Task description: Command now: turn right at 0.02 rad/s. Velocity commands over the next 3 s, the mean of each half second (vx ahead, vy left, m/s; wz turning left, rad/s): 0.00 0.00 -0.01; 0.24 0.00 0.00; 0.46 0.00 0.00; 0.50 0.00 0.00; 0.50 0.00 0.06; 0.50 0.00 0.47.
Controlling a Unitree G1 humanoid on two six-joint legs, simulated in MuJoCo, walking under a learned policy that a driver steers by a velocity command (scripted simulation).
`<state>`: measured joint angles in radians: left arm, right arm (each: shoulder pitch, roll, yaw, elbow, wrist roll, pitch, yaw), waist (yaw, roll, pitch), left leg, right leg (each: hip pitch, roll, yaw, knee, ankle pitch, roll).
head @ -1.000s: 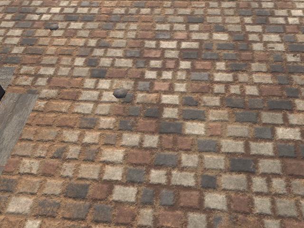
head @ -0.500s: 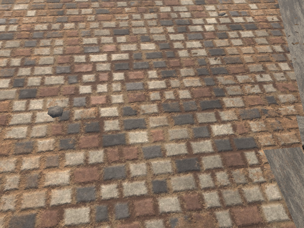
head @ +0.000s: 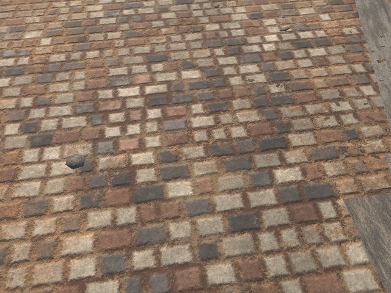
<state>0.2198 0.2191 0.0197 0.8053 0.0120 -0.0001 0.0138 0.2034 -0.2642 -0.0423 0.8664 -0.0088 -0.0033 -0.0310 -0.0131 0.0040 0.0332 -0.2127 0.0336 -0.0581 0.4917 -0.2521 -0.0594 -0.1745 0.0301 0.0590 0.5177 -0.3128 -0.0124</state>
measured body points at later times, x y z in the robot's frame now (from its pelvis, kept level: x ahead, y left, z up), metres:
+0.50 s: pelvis +0.00 +0.00 +0.00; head +0.01 +0.00 +0.45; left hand +0.06 +0.26 -0.14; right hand +0.05 -0.26 -0.14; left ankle +0.01 +0.16 -0.74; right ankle -0.02 -0.11 -0.74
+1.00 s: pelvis +0.10 +0.05 +0.01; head +0.11 +0.07 +0.46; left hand +0.22 +0.31 -0.12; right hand +0.03 -0.20 -0.12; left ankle +0.02 +0.13 -0.74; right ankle +0.15 -0.11 -0.66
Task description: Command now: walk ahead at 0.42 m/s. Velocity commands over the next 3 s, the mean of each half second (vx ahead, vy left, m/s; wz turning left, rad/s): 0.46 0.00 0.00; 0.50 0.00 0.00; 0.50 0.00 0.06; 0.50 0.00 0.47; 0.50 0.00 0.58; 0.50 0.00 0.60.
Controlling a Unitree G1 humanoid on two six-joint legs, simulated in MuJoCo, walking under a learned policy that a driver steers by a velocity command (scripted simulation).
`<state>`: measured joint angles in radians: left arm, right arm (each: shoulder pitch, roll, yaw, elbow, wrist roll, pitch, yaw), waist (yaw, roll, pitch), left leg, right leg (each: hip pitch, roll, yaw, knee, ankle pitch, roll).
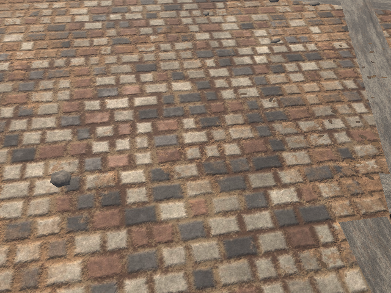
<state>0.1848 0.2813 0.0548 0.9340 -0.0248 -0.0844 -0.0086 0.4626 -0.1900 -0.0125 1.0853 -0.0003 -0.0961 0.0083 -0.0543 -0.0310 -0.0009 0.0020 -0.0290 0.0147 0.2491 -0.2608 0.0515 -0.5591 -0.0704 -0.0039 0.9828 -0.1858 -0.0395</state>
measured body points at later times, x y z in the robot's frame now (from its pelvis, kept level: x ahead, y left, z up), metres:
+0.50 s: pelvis +0.28 -0.06 +0.00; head +0.29 -0.06 +0.45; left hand +0.31 +0.21 -0.14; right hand +0.39 -0.33 -0.13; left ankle +0.35 +0.11 -0.67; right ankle +0.29 -0.14 -0.75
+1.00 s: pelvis +0.58 +0.02 +0.00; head +0.60 +0.03 +0.45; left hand +0.67 +0.29 -0.14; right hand +0.64 -0.25 -0.13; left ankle +0.60 +0.09 -0.75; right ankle +0.58 -0.15 -0.67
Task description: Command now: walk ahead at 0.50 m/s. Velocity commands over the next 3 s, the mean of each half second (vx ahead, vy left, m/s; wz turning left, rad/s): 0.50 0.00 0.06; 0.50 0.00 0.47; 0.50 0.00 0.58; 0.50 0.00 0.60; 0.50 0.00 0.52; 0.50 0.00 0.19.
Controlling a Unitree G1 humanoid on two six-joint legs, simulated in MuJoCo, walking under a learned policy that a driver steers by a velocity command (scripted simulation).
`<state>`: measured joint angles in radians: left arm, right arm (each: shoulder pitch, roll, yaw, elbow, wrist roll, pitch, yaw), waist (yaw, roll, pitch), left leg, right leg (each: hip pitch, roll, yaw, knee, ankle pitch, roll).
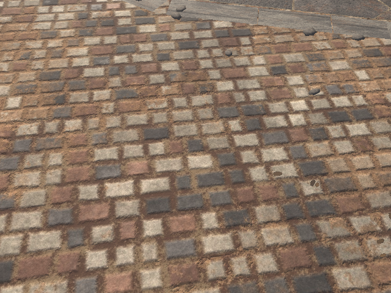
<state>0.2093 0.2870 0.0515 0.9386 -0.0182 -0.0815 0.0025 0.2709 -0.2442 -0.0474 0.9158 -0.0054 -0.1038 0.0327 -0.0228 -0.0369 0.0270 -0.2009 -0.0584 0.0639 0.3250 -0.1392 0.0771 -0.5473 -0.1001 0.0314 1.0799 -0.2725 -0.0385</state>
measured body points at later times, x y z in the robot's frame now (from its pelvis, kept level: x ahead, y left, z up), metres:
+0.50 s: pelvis +0.28 -0.07 -0.01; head +0.31 -0.08 +0.44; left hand +0.38 +0.20 -0.12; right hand +0.34 -0.34 -0.15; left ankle +0.22 +0.08 -0.66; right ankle +0.33 -0.15 -0.75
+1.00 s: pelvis +0.56 +0.01 -0.02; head +0.59 +0.03 +0.43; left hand +0.54 +0.30 -0.15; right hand +0.78 -0.20 -0.13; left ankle +0.60 +0.09 -0.75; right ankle +0.45 -0.17 -0.64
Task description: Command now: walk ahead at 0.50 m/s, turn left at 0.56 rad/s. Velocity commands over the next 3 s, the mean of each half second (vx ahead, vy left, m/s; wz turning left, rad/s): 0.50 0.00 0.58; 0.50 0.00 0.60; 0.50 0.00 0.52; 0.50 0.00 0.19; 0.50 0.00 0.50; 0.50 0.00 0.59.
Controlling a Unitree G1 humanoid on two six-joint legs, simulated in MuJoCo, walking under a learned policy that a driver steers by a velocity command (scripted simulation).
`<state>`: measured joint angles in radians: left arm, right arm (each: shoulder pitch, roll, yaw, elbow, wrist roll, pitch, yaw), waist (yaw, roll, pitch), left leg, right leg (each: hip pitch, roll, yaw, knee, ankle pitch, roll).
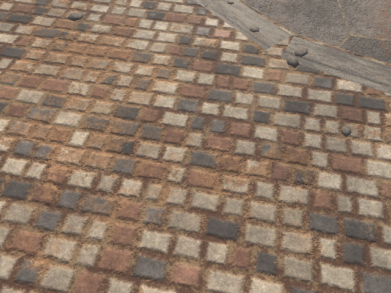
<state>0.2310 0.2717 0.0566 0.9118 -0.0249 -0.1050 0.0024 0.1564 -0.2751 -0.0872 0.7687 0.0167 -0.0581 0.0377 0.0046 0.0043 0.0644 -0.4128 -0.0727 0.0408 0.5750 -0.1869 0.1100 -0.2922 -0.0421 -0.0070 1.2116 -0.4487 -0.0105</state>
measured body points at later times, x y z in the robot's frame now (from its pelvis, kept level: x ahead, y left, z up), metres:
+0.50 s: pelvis +0.29 -0.04 +0.01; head +0.31 -0.04 +0.46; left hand +0.37 +0.26 -0.09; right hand +0.44 -0.29 -0.11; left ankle +0.15 +0.05 -0.64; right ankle +0.37 -0.13 -0.72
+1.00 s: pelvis +0.51 +0.11 +0.00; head +0.54 +0.14 +0.44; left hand +0.40 +0.39 -0.13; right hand +0.81 +0.00 -0.08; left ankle +0.53 +0.21 -0.72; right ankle +0.46 -0.11 -0.63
